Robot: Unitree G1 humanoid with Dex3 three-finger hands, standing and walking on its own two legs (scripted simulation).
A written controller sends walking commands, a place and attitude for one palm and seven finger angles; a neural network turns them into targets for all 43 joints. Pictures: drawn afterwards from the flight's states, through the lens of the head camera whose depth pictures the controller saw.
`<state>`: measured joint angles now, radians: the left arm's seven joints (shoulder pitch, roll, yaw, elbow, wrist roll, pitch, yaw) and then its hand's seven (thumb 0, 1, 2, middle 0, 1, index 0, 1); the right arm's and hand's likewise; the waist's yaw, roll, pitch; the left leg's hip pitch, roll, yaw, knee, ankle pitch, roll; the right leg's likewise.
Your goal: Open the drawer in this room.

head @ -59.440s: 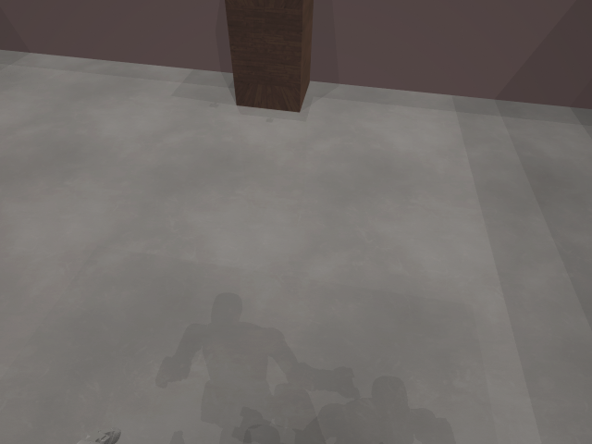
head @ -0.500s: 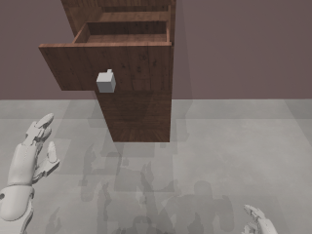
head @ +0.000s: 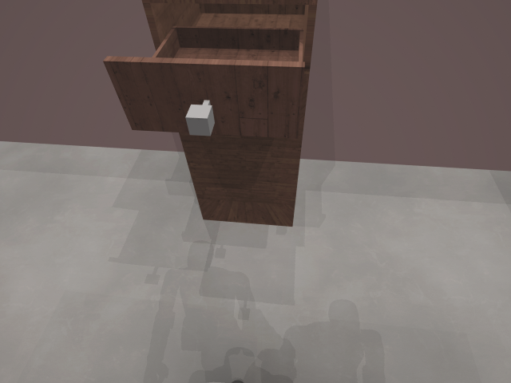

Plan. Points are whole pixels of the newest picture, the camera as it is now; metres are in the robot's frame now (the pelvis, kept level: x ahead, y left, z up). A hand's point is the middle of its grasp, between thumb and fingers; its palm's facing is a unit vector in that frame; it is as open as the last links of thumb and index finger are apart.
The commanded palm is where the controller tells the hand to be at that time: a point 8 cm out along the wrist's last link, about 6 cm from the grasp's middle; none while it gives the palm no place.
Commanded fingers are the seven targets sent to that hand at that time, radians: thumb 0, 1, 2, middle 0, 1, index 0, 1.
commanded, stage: let the arm hang, fingers relaxed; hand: left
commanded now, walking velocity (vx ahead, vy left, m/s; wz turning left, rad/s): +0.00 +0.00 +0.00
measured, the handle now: (203, 114) +0.57 +0.15 +0.10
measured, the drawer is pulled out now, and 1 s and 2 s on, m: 0.29 0.29 0.29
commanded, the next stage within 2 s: look to check the result in 0.50 s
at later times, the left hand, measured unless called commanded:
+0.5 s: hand out of the picture +0.01 +0.17 -0.17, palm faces +0.03 -0.97 -0.23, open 7.3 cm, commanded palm none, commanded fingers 0.00 0.90 0.90 -0.20 -0.30 -0.20 -0.30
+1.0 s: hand out of the picture +0.05 +0.13 -0.18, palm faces +0.02 -0.99 -0.16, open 7.3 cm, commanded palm none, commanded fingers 0.00 0.90 0.90 -0.20 -0.30 -0.20 -0.30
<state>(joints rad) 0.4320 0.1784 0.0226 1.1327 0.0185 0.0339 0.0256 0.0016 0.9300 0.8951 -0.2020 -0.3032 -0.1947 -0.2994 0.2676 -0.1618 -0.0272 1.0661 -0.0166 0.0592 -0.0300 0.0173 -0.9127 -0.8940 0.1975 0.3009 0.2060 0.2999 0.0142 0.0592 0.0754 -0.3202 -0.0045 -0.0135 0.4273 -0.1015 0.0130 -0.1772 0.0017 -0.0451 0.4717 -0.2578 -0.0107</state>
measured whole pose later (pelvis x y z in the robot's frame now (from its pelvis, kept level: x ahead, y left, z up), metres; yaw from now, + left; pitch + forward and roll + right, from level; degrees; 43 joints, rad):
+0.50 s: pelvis +0.01 -0.01 +0.00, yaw -1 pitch -1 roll +0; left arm 0.30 0.14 0.04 1.10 0.02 0.01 0.03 0.01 0.94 0.90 -0.20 -0.30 -0.20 -0.30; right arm 0.35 -0.09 -0.03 1.13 -0.03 0.04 -0.04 0.01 -0.90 -0.89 0.20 0.30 0.20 0.30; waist -0.02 0.03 0.05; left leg -0.32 0.00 -0.01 0.41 -0.09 0.00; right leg -0.20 0.01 -0.03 0.49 -0.28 -0.03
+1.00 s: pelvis +0.06 -0.02 +0.00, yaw -1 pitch -1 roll +0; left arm 0.28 0.10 0.02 1.14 0.01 0.00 0.04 0.01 0.92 0.90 -0.20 -0.30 -0.20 -0.30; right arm 0.24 -0.13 -0.02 1.14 -0.02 0.02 -0.05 0.02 -0.92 -0.89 0.19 0.30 0.20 0.30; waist -0.01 0.00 0.08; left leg -0.25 0.02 0.00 0.44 -0.18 -0.02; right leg -0.08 0.03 -0.03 0.42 -0.33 -0.04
